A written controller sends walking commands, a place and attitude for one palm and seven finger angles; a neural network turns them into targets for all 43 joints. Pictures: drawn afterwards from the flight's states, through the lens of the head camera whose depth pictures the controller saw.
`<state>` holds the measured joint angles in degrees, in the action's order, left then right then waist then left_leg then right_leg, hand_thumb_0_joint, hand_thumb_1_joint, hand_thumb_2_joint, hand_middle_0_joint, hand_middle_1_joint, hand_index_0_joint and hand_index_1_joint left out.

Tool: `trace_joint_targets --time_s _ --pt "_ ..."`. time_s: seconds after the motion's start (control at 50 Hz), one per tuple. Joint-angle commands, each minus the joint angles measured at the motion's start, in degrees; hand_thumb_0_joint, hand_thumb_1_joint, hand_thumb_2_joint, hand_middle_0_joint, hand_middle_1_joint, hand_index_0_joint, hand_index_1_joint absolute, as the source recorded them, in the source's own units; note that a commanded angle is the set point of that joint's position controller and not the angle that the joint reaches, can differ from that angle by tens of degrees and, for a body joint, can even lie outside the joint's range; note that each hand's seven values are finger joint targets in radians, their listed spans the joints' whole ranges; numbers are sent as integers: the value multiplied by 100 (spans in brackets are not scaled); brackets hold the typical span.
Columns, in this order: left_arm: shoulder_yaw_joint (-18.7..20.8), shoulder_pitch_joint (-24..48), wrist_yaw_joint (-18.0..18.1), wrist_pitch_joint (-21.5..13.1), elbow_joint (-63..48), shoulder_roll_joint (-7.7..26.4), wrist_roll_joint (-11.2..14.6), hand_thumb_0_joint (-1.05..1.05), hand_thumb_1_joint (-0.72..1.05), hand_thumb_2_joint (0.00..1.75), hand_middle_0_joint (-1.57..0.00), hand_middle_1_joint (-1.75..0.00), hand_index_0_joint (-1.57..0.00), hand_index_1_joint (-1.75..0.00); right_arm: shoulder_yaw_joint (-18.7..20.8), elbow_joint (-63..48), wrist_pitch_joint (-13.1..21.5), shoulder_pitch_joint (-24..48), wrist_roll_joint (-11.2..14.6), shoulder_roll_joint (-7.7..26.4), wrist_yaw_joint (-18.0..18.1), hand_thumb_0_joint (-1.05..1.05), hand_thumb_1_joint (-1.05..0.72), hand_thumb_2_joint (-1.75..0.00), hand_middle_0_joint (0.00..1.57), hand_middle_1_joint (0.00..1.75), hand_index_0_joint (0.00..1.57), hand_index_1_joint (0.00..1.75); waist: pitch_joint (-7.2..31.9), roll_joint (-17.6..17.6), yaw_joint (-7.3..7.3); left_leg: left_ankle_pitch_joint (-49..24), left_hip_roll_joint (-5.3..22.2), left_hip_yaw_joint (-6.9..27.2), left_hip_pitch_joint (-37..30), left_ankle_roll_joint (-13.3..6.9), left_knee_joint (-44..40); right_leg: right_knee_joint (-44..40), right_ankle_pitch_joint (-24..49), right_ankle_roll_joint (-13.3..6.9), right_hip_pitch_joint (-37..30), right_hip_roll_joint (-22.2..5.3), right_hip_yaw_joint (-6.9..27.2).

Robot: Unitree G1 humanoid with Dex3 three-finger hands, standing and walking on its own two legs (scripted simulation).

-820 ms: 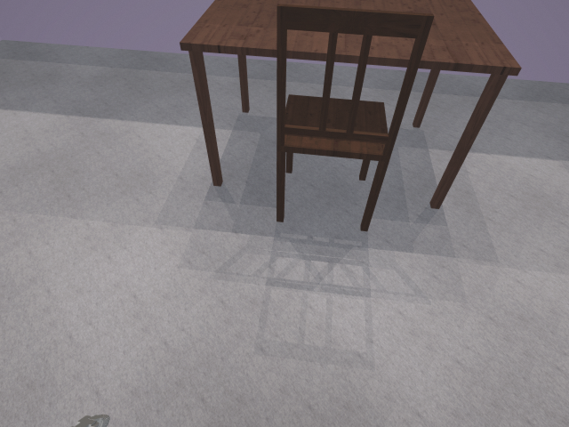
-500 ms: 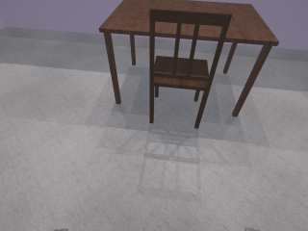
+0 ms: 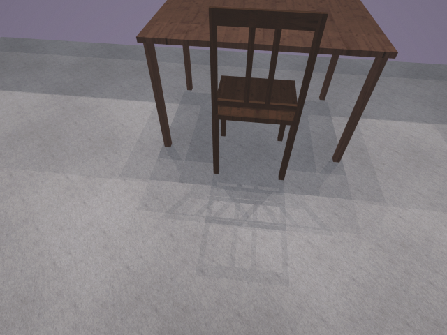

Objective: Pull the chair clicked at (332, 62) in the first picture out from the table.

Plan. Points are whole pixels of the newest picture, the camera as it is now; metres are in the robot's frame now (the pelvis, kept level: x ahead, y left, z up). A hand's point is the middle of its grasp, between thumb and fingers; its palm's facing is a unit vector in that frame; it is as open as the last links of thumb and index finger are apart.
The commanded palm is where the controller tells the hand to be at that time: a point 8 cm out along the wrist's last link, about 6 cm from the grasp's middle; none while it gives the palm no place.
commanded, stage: stand and wait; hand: left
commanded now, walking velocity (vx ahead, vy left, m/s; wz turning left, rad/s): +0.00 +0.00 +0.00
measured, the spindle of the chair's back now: (249, 68) +1.14 -0.04 -0.08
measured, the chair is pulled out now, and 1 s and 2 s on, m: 0.00 0.00 0.00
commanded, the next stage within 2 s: look at it before walking up in 0.02 s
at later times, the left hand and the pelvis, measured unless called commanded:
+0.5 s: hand out of the picture +0.07 +0.24 -0.16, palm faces -0.02 -0.94 -0.33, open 7.4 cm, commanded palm none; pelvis +0.00 -0.01 +0.00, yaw +0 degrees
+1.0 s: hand out of the picture +0.06 +0.22 -0.17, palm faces -0.09 -0.95 -0.29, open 7.4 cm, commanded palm none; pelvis -0.01 +0.00 -0.01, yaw -6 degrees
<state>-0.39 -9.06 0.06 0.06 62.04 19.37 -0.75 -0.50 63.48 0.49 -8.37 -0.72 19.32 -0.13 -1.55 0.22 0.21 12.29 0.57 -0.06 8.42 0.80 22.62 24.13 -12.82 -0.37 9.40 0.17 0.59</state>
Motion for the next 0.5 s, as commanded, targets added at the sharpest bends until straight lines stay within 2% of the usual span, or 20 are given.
trace_joint_targets --time_s 0.0,0.12,0.24,0.48 --pt "246 247 59 -133 -389 1132 18 0 90 90 -20 -30 -20 -30 228 -377 153 301 13 1102 100 0 -90 -90 20 30 20 30 232 -21 11 -449 585 549 76 -236 -425 -537 310 -157 28 -659 636" --pt "245 269 62 -157 -388 1131 14 0 90 90 -20 -30 -20 -30 236 -358 154 290 13 1095 100 0 -90 -90 20 30 20 30 250 -129 -9 -589 591 508 -11 -209 -397 -569 516 -164 60 -679 659" --pt "247 266 61 -163 -385 1128 10 0 90 90 -20 -30 -20 -30 233 -349 146 287 14 1072 93 0 -90 -90 20 30 20 30 227 -128 -17 -514 584 492 -19 -195 -409 -637 420 -164 98 -681 700" --pt "255 207 62 -175 -365 1125 14 0 90 90 -20 -30 -20 -30 225 -345 159 276 23 1065 104 0 -90 -90 20 30 20 30 336 -43 -3 -771 610 492 -99 -190 -403 -593 800 -162 -54 -694 650"
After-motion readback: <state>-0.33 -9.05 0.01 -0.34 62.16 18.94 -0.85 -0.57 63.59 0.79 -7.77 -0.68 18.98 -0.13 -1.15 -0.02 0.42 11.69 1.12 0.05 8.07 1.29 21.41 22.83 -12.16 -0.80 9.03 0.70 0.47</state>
